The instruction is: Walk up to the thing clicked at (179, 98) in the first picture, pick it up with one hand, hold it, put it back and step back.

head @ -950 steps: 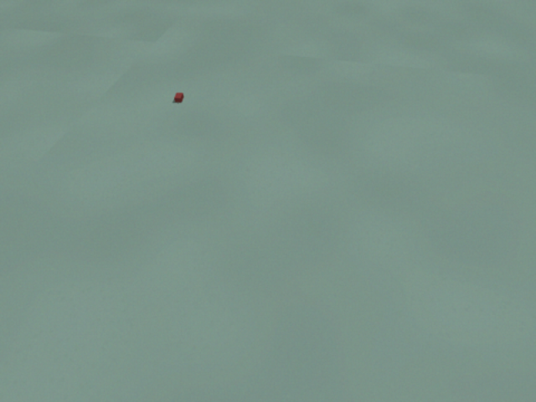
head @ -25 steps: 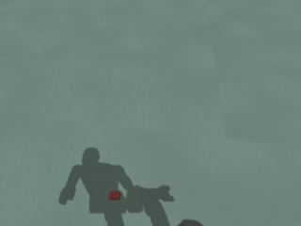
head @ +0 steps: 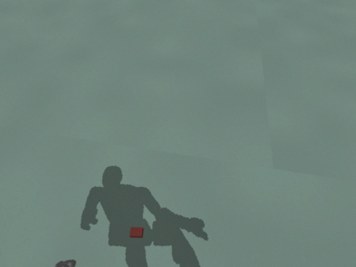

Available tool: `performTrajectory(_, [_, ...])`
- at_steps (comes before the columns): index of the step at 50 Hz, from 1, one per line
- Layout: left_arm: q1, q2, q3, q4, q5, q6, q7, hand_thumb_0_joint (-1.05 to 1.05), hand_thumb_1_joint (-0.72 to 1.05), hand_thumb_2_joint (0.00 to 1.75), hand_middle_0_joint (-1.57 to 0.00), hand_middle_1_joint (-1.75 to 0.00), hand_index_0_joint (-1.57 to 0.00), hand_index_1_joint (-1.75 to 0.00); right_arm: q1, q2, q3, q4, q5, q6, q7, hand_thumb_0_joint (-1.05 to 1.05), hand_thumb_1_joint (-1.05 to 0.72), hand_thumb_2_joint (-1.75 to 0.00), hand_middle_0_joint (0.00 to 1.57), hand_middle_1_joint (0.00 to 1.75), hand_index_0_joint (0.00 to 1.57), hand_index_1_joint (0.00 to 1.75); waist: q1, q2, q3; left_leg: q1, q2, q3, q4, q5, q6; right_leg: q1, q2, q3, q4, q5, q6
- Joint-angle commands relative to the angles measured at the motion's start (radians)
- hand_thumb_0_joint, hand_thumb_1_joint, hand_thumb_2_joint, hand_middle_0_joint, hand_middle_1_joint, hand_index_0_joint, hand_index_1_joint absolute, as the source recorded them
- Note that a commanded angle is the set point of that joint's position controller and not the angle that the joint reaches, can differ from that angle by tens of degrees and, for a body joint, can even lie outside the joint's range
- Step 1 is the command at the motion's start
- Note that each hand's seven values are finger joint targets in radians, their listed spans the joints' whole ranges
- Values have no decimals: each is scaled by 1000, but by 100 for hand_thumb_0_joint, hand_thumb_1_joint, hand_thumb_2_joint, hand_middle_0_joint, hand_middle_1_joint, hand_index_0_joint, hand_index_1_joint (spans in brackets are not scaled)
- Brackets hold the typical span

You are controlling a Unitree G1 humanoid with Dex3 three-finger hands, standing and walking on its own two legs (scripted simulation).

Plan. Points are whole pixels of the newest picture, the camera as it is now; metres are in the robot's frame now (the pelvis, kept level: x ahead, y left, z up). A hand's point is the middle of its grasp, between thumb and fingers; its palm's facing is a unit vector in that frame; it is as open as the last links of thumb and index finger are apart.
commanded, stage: walk up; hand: left
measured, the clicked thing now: (136, 232) +0.39 +0.24 -0.75
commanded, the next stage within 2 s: stand in 0.38 s
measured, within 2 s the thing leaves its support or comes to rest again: neither
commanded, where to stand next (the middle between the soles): +0.00 +0.00 m, yaw -1 degrees
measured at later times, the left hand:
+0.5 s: hand out of the picture +0.08 +0.25 -0.14, palm faces -0.01 -0.93 -0.36, open 7.4 cm
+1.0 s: hand out of the picture +0.10 +0.23 -0.14, palm faces -0.02 -0.94 -0.35, open 7.4 cm
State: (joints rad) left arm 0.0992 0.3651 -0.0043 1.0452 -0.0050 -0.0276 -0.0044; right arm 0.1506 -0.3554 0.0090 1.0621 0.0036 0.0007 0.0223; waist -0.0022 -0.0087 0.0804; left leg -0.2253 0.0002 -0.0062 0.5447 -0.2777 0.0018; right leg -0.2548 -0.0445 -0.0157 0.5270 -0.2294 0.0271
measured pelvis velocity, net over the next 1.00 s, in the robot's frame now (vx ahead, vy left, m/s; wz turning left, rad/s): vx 0.02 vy -0.02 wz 0.00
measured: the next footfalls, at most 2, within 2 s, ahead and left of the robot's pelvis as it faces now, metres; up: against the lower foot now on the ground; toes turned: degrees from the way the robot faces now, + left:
left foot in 1.68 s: -0.02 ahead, +0.12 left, +0.00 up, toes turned +0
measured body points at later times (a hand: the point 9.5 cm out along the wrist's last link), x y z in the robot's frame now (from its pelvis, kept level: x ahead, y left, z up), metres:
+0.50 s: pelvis +0.01 -0.01 +0.01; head +0.02 -0.01 +0.46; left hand +0.08 +0.30 -0.12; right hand +0.11 -0.30 -0.12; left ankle +0.01 +0.12 -0.73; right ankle +0.03 -0.14 -0.73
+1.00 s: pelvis +0.02 -0.02 +0.01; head +0.02 -0.03 +0.46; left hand +0.10 +0.28 -0.11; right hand +0.09 -0.32 -0.12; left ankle +0.01 +0.12 -0.73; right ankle +0.03 -0.14 -0.73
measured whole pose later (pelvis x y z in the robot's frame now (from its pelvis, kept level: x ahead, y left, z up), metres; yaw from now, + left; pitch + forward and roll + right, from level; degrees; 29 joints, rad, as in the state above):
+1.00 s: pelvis +0.02 -0.02 +0.01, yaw +0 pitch -2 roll +0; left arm 0.08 0.35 0.01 1.14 0.01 -0.02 -0.01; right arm 0.10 -0.35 0.00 1.15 -0.01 0.00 0.02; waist -0.01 0.01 0.05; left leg -0.10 0.03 -0.02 0.31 -0.18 -0.03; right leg -0.14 -0.02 -0.03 0.34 -0.16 0.00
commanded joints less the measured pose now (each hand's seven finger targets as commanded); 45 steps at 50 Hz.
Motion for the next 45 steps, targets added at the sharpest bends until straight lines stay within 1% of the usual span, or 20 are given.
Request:
performTrajectory(1, [-30,219,41,-18,-2,-20,16,0,90,90,-20,-30,-20,-30,-77,-229,-53,-33,-2,-26,-19,0,-90,-90,20,30,20,30,17,50,-115,4,118,-121,-174,159,45,105,-78,66,-122,130,-63])
performTrajectory(3, [-49,215,41,-6,-1,-20,15,0,90,90,-20,-30,-20,-30,-76,-227,-53,-18,-2,-26,-19,0,-90,-90,20,30,20,30,9,41,-138,32,120,-111,-186,196,41,132,-83,65,-133,168,-58])
performTrajectory(5, [-63,209,38,11,-1,-19,13,0,90,90,-20,-30,-20,-30,-98,-225,-52,-6,-3,-24,-18,0,-90,-90,20,30,20,30,11,47,-107,20,119,-113,-220,164,36,132,-80,63,-158,142,-48])
performTrajectory(10, [-75,207,35,43,5,-20,11,0,90,90,-20,-30,-20,-30,-124,-222,-54,14,-3,-21,-16,0,-90,-90,20,30,20,30,7,32,-101,53,118,-107,-255,137,31,134,-84,66,-203,114,-40])
performTrajectory(15, [-87,212,40,55,9,-23,11,0,90,90,-20,-30,-20,-30,-132,-218,-52,29,-2,-19,-14,0,-90,-90,20,30,20,30,3,8,-129,101,113,-92,-259,174,24,142,-96,72,-227,147,-34])
performTrajectory(18, [-81,211,42,68,11,-23,12,0,90,90,-20,-30,-20,-30,-141,-212,-51,31,-1,-16,-13,0,-90,-90,20,30,20,30,6,8,-112,108,111,-90,-262,186,22,135,-93,66,-240,132,-30])
performTrajectory(19, [-81,217,38,64,13,-22,14,0,90,90,-20,-30,-20,-30,-149,-194,-51,22,-11,-21,-15,0,-90,-90,20,30,20,30,-7,-52,-118,118,121,-98,-258,210,17,135,-99,81,-239,169,-34])
performTrajectory(21, [-70,206,37,63,14,-19,13,0,90,90,-20,-30,-20,-30,-147,-210,-53,25,-12,-25,-17,0,-90,-90,20,30,20,30,-3,-3,-119,112,119,-92,-265,196,15,140,-99,78,-242,166,-32])
performTrajectory(22, [-66,206,37,62,14,-21,13,0,90,90,-20,-30,-20,-30,-153,-215,-56,25,-11,-28,-18,0,-90,-90,20,30,20,30,-3,-1,-133,133,125,-96,-264,243,15,149,-100,77,-231,208,-34])
performTrajectory(23, [-70,211,39,59,12,-20,12,0,90,90,-20,-30,-20,-30,-142,-207,-53,26,-11,-28,-18,0,-90,-90,20,30,20,30,-6,-6,-144,127,122,-89,-264,249,11,160,-100,75,-229,215,-34])
performTrajectory(26, [-58,209,38,62,12,-16,13,0,90,90,-20,-30,-20,-30,-145,-203,-52,31,-11,-25,-18,0,-90,-90,20,30,20,30,0,-4,-107,104,116,-87,-276,170,6,139,-98,85,-252,127,-33])
performTrajectory(28, [-59,216,40,58,11,-15,13,0,90,90,-20,-30,-20,-30,-144,-200,-52,30,-11,-24,-18,0,-90,-90,20,30,20,30,3,3,-104,90,116,-90,-280,163,6,147,-99,87,-254,108,-36])
performTrajectory(30, [-57,212,40,56,14,-13,12,0,90,90,-20,-30,-20,-30,-143,-201,-53,29,-11,-25,-18,0,-90,-90,20,30,20,30,1,21,-113,83,120,-92,-284,164,7,157,-94,78,-248,115,-36])
performTrajectory(33, [-51,212,43,50,12,-17,12,0,90,90,-20,-30,-20,-30,-133,-202,-54,29,-11,-29,-20,0,-90,-90,20,30,20,30,2,19,-148,110,125,-88,-269,262,6,189,-101,77,-228,228,-40])
performTrajectory(35, [-44,204,41,52,13,-16,11,0,90,90,-20,-30,-20,-30,-129,-201,-52,32,-10,-29,-22,0,-90,-90,20,30,20,30,0,16,-139,121,124,-82,-266,242,6,175,-99,80,-234,215,-38])
performTrajectory(37, [-47,211,43,50,12,-11,12,0,90,90,-20,-30,-20,-30,-127,-196,-51,35,-10,-25,-22,0,-90,-90,20,30,20,30,2,11,-97,89,115,-83,-282,155,3,142,-93,83,-259,115,-35])
performTrajectory(38, [-62,216,46,45,13,-10,12,0,90,90,-20,-30,-20,-30,-117,-193,-50,33,-12,-24,-21,0,-90,-90,20,30,20,30,-4,0,-98,81,114,-83,-284,141,2,146,-93,85,-259,86,-38])
performTrajectory(40, [-52,199,43,42,12,-9,10,0,90,90,-20,-30,-20,-30,-121,-202,-51,32,-11,-26,-22,0,-90,-90,20,30,20,30,2,15,-107,100,123,-84,-277,170,5,140,-94,85,-253,120,-40])
performTrajectory(44, [-58,207,47,42,11,-9,10,0,90,90,-20,-30,-20,-30,-104,-197,-49,32,-14,-26,-22,0,-90,-90,20,30,20,30,-1,4,-105,81,119,-82,-281,157,4,160,-95,87,-255,120,-41])
performTrajectory(45, [-55,210,49,39,13,-9,10,0,90,90,-20,-30,-20,-30,-104,-202,-51,31,-14,-28,-23,0,-90,-90,20,30,20,30,1,13,-120,100,122,-83,-280,176,5,160,-97,89,-250,143,-43])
